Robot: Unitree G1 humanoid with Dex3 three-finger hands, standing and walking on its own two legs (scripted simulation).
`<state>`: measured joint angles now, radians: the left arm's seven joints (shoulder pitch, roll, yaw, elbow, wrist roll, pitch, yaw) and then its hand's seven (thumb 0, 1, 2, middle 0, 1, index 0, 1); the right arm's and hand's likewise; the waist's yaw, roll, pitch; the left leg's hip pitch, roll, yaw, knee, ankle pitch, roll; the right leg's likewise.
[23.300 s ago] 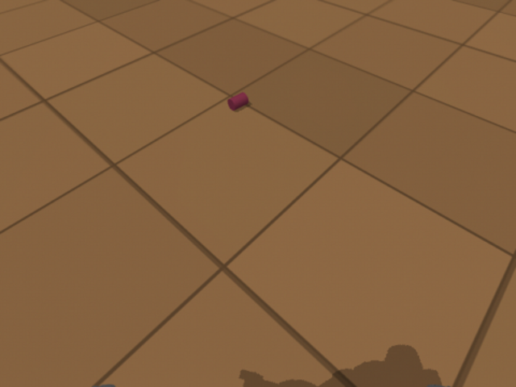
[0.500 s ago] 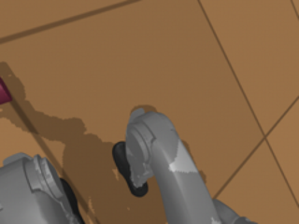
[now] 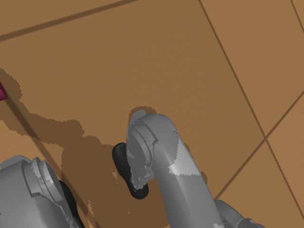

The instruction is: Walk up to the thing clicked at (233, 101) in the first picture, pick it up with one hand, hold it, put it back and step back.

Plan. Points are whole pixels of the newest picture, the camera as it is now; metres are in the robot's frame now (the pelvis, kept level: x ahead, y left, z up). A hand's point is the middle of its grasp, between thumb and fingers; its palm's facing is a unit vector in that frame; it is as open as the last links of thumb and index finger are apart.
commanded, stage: close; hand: left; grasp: from above
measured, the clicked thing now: out of the picture +0.48 +0.27 -0.27
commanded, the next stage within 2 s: settle in 0.82 s
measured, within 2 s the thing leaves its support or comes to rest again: leaves its support in 1.24 s
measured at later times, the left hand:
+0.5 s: hand out of the picture +0.46 +0.27 -0.25, palm faces -0.43 -0.14 -0.89, open 11.0 cm
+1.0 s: hand out of the picture +0.46 +0.27 -0.25, palm faces -0.43 -0.14 -0.89, open 10.8 cm
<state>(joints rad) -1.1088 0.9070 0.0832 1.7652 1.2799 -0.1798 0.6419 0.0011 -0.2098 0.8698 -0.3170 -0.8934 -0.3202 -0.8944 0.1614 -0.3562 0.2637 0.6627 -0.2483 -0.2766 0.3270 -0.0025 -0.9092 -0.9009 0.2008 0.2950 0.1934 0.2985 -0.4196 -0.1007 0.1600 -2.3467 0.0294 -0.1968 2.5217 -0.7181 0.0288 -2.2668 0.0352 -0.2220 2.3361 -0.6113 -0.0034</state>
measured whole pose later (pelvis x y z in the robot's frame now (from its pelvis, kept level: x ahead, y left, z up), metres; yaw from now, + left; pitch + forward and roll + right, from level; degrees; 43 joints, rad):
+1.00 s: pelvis +0.00 +0.00 +0.00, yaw +0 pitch +29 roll -13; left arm -1.11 0.92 0.08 1.76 1.27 -0.19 0.65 0.00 -0.05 0.54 -0.62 -0.60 -0.60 -0.59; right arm 0.16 -0.36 0.28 0.64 -0.25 -0.27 0.31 0.00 -0.91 -0.90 0.20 0.29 0.19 0.30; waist -0.43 -0.11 0.17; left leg -2.34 0.03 -0.20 2.52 -0.71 0.03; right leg -2.26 0.04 -0.23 2.32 -0.60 0.00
